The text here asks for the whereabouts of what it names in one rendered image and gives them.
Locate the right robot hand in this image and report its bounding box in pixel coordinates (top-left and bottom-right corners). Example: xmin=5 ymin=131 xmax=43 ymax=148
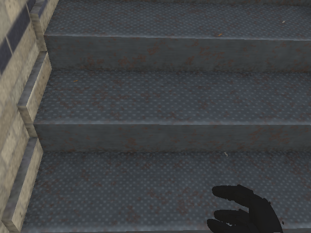
xmin=207 ymin=184 xmax=284 ymax=233

